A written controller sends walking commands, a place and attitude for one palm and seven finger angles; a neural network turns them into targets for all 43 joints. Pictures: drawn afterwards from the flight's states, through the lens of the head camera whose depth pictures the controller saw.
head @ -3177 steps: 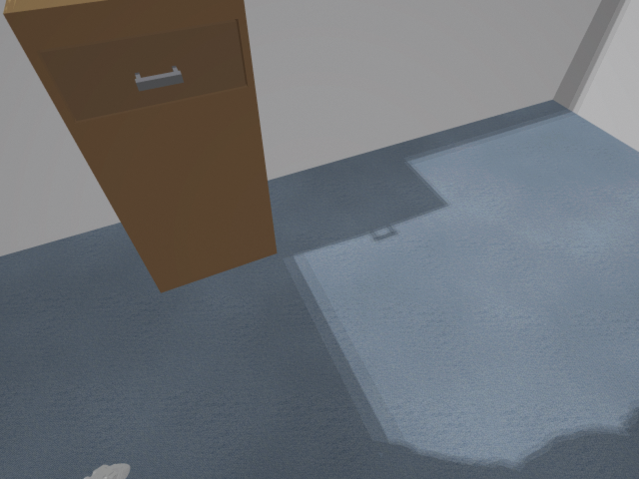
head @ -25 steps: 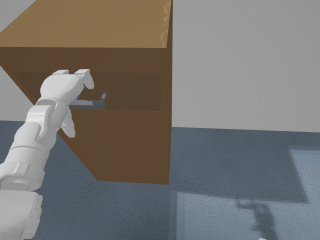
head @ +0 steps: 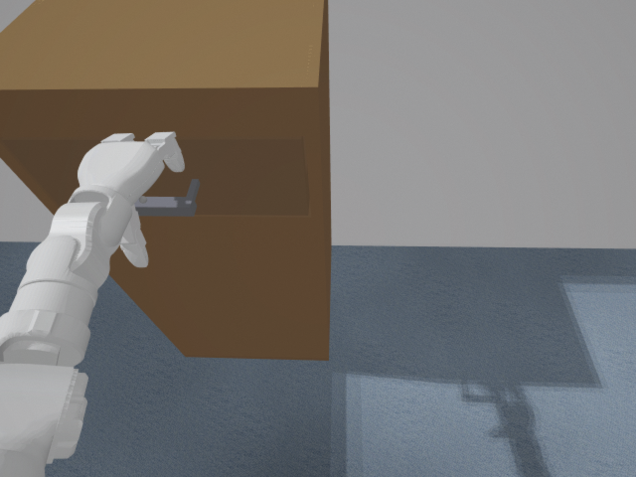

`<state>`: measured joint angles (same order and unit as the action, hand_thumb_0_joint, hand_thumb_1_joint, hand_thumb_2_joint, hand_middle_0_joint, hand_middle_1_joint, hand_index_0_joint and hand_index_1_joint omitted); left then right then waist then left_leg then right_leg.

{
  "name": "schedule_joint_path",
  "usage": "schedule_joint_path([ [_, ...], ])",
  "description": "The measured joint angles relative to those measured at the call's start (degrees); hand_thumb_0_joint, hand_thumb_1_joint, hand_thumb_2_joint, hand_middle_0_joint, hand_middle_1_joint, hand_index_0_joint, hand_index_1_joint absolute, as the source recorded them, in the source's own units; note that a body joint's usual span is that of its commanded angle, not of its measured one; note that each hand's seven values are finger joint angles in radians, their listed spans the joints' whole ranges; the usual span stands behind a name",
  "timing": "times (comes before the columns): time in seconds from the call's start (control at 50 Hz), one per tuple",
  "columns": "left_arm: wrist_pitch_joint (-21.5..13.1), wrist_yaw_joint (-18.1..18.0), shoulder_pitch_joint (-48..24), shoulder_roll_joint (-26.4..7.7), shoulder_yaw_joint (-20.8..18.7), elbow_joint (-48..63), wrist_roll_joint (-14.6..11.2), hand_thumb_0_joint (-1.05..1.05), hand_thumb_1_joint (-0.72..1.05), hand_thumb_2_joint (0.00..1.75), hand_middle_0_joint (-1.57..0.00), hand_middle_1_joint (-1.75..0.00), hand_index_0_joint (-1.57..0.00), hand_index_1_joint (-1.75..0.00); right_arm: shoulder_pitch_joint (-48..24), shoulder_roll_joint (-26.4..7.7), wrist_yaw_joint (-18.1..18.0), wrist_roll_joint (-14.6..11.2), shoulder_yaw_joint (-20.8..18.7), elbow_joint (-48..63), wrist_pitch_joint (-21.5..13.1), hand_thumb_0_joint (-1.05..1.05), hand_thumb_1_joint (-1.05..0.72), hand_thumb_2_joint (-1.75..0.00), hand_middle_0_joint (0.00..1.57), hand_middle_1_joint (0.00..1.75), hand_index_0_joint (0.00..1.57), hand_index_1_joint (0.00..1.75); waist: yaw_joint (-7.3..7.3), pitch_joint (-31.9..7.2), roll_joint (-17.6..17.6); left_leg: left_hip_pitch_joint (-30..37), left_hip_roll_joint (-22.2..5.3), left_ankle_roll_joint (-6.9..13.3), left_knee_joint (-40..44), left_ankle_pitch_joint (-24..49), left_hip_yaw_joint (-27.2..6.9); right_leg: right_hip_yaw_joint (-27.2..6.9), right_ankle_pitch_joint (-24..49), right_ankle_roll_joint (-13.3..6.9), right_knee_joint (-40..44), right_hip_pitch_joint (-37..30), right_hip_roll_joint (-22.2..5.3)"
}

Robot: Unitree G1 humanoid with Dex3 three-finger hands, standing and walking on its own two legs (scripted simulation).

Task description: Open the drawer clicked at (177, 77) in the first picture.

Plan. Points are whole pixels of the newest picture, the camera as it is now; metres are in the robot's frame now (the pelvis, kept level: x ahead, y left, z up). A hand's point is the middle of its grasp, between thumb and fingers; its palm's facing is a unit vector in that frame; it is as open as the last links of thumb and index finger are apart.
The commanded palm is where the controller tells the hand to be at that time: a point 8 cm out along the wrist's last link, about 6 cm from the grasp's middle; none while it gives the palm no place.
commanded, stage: lower the fingers behind the handle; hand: left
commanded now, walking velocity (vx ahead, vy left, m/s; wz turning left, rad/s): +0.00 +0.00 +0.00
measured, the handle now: (163, 196) +0.49 +0.24 +0.05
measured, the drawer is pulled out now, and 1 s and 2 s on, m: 0.00 0.00 0.00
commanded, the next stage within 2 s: lift the fingers back up to retry in 1.50 s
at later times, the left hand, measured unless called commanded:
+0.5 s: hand (147, 213) +0.44 +0.25 +0.07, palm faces -0.03 -0.04 -1.00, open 13.7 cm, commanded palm +0.42 +0.26 +0.12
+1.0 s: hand (149, 215) +0.44 +0.25 +0.06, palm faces -0.04 -0.01 -1.00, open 13.8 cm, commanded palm +0.42 +0.25 +0.09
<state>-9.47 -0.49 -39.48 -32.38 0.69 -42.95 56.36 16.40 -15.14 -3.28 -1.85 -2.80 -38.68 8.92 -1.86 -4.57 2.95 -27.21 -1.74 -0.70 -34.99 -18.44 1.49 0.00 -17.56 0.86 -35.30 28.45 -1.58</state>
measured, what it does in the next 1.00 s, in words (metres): stands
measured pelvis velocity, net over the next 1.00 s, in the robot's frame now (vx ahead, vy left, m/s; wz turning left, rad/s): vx -0.02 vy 0.00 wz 0.00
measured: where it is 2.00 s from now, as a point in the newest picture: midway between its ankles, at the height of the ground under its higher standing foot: outside the picture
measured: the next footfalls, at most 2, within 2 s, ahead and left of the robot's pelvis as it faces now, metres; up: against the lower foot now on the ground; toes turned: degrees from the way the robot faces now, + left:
none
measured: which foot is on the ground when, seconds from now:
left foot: down 0.00-1.00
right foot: down 0.00-1.00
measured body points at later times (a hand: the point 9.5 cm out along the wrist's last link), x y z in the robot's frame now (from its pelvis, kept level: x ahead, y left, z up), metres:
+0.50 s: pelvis +0.00 +0.01 -0.01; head +0.07 +0.00 +0.44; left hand +0.44 +0.25 +0.12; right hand +0.07 -0.27 -0.14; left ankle -0.02 +0.13 -0.73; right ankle -0.01 -0.13 -0.73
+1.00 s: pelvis -0.02 +0.00 -0.01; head +0.05 -0.01 +0.43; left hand +0.44 +0.24 +0.12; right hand +0.03 -0.28 -0.14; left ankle -0.02 +0.13 -0.73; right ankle -0.01 -0.13 -0.73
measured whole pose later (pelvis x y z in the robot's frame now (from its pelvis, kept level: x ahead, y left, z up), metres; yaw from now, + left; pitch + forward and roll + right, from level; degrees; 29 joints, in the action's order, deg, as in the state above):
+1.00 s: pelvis -0.02 +0.00 -0.01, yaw +0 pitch +14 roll +0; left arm -8.2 -9.1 -43.6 -32.1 1.4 -52.5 60.0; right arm 18.2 -15.6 -3.2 -1.4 -2.7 -38.3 8.0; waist -3.3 -6.3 1.9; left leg -35.8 -2.1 -0.6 -41.4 -19.6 1.3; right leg -0.2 -18.3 0.8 -41.0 36.9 -1.3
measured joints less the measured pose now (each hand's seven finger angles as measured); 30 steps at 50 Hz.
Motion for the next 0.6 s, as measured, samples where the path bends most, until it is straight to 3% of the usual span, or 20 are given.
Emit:
schedule_joint_path([
  [0.16, -0.69, -3.60, 0.73, -0.46, -1.63, -1.50, 1.16, 0.00, -0.49, 0.30, -0.32, -1.20, -0.32, -1.21, 0.18, -0.16, 0.21, 0.28, -0.62, -0.46, -0.56, 0.01, -0.90, -0.90, 0.20, 0.30, 0.20, 0.30, -0.24, -0.14, -0.35, -2.02, -0.10, 0.11, -1.38, -0.49, 0.10, -0.16, -0.20, 0.11, -0.97, 1.89, 0.09],
  [0.28, -0.24, -3.90, 0.69, -0.81, -1.25, -2.27, 1.49, 0.00, -0.49, 0.30, -0.32, -1.20, -0.32, -1.21, 0.32, -0.20, 0.10, 0.47, -1.01, -0.49, -0.87, 0.01, -0.90, -0.90, 0.20, 0.30, 0.20, 0.30, -0.35, -0.31, -0.59, -3.26, -0.08, 0.25, -2.20, -0.77, -0.10, 0.01, -0.28, 0.22, -1.29, 2.82, 0.07],
  [0.6, 0.35, -8.77, -0.12, 2.11, 0.06, -3.63, 2.86, 0.00, -0.49, 0.30, -0.34, -1.21, -0.34, -1.25, -0.10, 0.58, 0.96, 0.78, -0.55, -0.60, -0.64, 0.01, -0.90, -0.90, 0.20, 0.30, 0.20, 0.30, -0.31, -1.43, -0.74, -5.71, 0.12, 0.52, -4.59, -1.74, -0.10, -0.09, -1.06, 0.50, -3.35, 5.10, -0.16],
])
